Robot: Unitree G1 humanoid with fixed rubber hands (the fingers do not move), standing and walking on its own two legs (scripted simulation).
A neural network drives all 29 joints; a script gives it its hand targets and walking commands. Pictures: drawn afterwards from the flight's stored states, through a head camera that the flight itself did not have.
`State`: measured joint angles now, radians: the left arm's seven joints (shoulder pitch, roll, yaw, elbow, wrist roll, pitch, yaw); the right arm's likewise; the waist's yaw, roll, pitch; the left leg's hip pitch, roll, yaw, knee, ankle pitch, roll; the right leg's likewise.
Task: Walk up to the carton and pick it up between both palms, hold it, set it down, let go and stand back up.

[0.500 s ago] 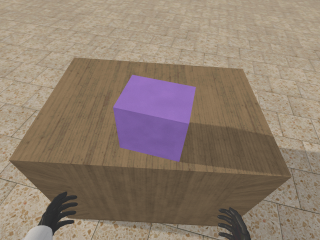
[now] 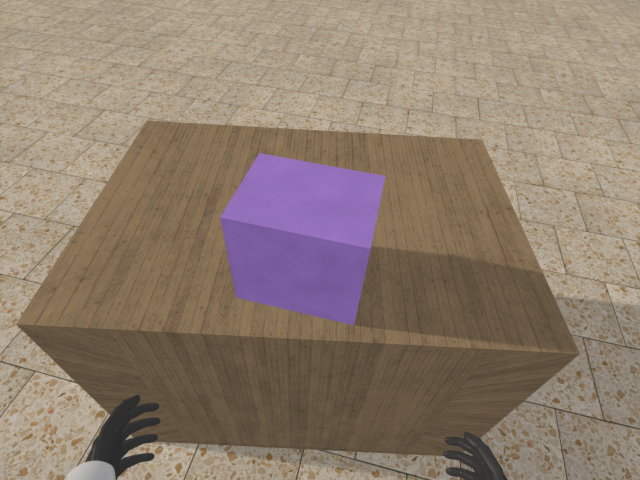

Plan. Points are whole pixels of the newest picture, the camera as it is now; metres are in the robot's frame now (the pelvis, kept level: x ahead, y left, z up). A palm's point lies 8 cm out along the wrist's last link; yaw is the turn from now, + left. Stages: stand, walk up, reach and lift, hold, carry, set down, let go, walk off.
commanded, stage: let go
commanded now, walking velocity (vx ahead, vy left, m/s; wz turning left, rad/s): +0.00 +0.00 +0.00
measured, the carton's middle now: (307, 239) +0.50 +0.00 -0.01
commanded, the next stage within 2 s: stand in 0.44 s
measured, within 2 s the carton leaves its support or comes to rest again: neither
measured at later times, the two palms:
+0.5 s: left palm out of the picture +0.17 +0.25 -0.07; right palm out of the picture +0.12 -0.23 -0.09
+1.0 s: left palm out of the picture +0.12 +0.28 -0.10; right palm out of the picture +0.12 -0.29 -0.08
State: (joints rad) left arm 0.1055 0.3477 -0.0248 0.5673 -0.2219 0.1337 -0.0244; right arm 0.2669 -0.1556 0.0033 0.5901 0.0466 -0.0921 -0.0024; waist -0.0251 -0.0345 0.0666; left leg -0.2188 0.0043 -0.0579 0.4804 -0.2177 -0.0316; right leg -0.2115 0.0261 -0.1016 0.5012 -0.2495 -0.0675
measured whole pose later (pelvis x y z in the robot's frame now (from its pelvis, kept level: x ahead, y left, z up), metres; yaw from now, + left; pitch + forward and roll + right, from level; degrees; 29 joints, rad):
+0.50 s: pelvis +0.00 +0.00 +0.00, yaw +0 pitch -3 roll +1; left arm 0.15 0.33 -0.02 0.57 -0.15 0.12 0.00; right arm 0.27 -0.18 0.00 0.64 0.01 -0.11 0.01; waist -0.02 -0.03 0.05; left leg -0.22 0.00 -0.06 0.48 -0.22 -0.03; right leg -0.21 0.03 -0.10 0.50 -0.25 -0.07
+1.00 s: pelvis +0.01 +0.00 +0.00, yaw +0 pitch -2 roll +1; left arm 0.15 0.33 -0.02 0.94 -0.08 -0.01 0.00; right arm 0.27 -0.36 0.01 0.74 0.00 -0.03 0.01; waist 0.00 -0.01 -0.06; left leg -0.22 0.00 -0.06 0.48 -0.24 -0.03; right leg -0.21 0.02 -0.10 0.50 -0.27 -0.07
